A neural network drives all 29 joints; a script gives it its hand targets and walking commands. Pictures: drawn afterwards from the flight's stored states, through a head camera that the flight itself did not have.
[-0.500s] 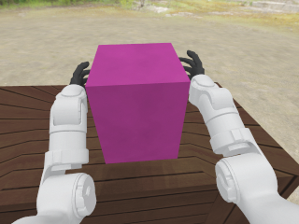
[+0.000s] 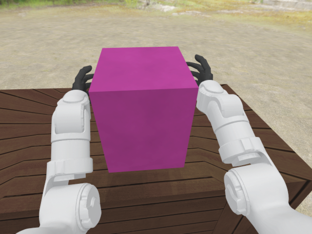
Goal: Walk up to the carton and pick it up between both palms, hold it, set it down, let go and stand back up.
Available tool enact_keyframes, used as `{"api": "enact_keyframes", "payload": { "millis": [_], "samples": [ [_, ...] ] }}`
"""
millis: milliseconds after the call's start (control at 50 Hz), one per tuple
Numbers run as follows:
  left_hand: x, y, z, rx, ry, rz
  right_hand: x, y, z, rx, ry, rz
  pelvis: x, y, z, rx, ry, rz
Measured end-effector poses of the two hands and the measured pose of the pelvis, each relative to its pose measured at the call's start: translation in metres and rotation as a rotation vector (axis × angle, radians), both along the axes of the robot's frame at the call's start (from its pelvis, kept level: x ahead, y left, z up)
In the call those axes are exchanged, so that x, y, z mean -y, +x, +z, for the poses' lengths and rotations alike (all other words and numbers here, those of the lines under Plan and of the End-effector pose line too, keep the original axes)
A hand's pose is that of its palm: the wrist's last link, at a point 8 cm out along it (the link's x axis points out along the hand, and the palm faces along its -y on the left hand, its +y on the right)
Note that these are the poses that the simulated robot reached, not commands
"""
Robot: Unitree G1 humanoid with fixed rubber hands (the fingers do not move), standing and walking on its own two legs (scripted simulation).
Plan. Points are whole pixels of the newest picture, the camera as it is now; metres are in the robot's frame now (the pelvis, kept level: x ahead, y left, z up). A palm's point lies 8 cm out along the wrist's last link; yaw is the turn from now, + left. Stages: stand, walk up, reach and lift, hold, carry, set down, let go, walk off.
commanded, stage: hold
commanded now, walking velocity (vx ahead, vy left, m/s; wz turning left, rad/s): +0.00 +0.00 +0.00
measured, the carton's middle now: (143, 108) +0.39 +0.01 +0.20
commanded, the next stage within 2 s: none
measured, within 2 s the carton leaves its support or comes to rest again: neither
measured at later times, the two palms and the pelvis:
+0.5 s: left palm (81, 97) +0.37 +0.16 +0.25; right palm (203, 84) +0.38 -0.13 +0.28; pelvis +0.01 +0.00 +0.00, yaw +0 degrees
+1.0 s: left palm (81, 96) +0.37 +0.16 +0.25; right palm (204, 84) +0.38 -0.13 +0.28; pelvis +0.00 +0.00 +0.00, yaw +0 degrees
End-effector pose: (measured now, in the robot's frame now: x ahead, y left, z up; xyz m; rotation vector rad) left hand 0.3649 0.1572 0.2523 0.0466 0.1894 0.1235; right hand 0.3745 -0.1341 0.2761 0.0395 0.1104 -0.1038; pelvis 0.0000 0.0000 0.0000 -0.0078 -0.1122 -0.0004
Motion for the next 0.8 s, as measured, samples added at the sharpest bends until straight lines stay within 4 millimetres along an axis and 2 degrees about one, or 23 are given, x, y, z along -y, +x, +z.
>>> {"api": "enact_keyframes", "payload": {
  "millis": [180,400,800],
  "samples": [
    [0.0,0.005,0.005,0.011,0.003,-0.002,0.0,0.004,0.007,0.012,-0.014,-0.001,0.001,0.004,0.0,0.0,0.001,0.003],
    [0.002,0.005,-0.005,0.005,-0.002,-0.01,0.001,0.004,0.002,0.004,-0.025,-0.007,0.001,0.006,0.0,0.009,-0.003,0.003],
    [0.001,0.004,0.002,0.009,-0.001,-0.005,0.001,0.002,0.005,0.007,-0.015,-0.006,0.001,0.004,0.0,0.004,-0.001,0.001]
  ]
}}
